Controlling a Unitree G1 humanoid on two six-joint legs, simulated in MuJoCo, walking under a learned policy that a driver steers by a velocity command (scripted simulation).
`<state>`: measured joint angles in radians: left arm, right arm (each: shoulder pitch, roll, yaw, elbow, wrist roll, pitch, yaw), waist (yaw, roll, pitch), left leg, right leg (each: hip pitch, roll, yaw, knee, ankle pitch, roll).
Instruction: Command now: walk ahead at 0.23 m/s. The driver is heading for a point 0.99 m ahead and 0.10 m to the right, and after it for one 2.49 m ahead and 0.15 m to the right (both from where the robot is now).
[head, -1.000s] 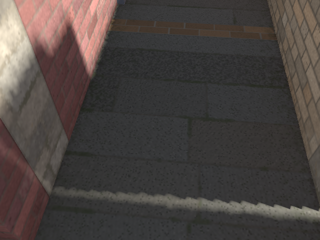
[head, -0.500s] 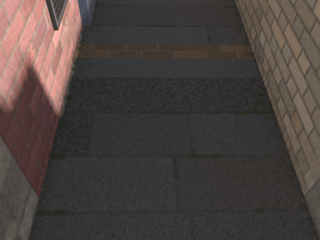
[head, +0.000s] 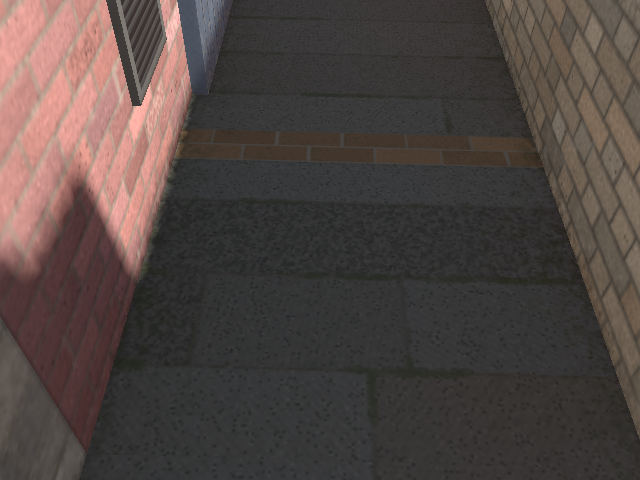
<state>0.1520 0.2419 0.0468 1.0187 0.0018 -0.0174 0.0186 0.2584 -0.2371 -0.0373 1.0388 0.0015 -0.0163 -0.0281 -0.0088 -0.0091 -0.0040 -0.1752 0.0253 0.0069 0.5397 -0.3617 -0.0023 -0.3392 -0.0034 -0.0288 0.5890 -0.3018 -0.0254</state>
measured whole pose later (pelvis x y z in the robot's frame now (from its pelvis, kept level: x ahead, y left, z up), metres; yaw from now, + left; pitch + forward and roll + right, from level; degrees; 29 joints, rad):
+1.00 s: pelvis +0.47 +0.03 +0.02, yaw -1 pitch +1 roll +0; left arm 0.12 0.27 0.08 0.90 -0.02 -0.09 0.00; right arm 0.38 -0.28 -0.06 1.04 -0.01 -0.09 -0.01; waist -0.04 -0.02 -0.01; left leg 0.00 -0.02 0.05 0.20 -0.21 0.04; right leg -0.74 -0.13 0.04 0.81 0.08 0.01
